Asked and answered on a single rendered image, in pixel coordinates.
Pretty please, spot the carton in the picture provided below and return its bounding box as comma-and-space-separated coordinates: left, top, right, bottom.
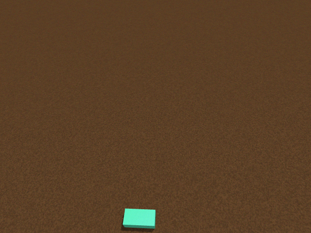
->
123, 209, 156, 229

